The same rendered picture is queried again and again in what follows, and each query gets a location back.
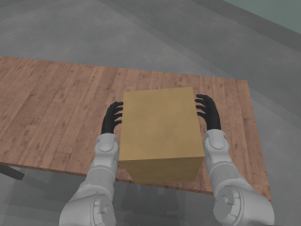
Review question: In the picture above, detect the carton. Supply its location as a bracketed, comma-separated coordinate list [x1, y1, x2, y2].
[119, 87, 205, 185]

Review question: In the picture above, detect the robot right forearm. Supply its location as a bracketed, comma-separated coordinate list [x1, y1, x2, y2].
[203, 129, 275, 223]

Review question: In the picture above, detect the robot right upper arm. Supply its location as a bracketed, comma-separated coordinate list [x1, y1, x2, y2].
[213, 185, 283, 226]

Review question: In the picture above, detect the right robot hand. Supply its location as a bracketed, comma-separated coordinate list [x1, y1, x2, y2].
[195, 94, 221, 131]

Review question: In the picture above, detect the robot left forearm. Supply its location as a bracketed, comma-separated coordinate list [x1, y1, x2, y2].
[59, 133, 119, 226]

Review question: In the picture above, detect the table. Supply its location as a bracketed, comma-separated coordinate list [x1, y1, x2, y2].
[0, 56, 272, 202]

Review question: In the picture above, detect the left robot hand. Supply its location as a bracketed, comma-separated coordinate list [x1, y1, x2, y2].
[101, 101, 123, 135]

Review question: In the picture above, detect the robot left upper arm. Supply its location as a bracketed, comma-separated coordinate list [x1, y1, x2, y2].
[59, 193, 117, 226]

